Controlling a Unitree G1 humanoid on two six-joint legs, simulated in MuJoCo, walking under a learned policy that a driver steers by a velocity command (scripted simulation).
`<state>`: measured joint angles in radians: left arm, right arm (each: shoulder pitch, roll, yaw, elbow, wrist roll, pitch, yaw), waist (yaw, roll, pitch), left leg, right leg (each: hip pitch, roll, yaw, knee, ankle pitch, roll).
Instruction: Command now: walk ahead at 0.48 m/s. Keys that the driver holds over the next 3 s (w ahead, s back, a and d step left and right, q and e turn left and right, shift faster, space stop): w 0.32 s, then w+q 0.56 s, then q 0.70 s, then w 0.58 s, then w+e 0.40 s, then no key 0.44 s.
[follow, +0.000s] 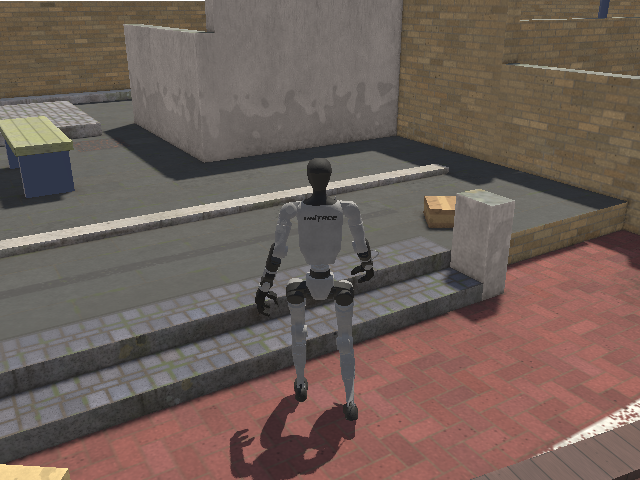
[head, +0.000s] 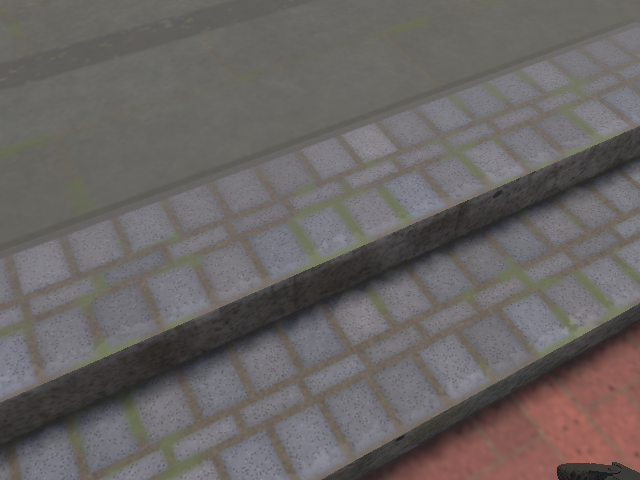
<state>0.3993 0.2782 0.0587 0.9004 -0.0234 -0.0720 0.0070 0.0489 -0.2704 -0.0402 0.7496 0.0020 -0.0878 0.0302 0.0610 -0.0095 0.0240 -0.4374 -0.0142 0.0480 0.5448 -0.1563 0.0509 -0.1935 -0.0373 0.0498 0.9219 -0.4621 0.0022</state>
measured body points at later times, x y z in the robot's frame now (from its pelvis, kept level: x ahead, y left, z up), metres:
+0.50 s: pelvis +0.24 -0.04 +0.00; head +0.26 -0.06 +0.45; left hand +0.40 +0.22 -0.09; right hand +0.29 -0.31 -0.14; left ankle +0.10 +0.10 -0.64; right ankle +0.32 -0.14 -0.73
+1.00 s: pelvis +0.47 +0.04 +0.06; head +0.48 +0.04 +0.51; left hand +0.46 +0.31 -0.07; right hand +0.73 -0.13 -0.01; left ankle +0.52 +0.11 -0.60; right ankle +0.36 -0.15 -0.54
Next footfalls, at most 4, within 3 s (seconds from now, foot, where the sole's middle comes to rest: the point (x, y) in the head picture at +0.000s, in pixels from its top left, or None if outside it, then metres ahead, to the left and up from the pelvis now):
0.42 right None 0.36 -0.14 -0.76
0.90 left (290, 402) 0.56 0.12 -0.63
1.56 right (319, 228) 0.88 0.09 -0.50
2.12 left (165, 263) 0.77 0.39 -0.50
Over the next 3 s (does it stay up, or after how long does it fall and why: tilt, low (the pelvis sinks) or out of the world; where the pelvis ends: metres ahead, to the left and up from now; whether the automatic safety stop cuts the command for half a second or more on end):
stays up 1.09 0.50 0.28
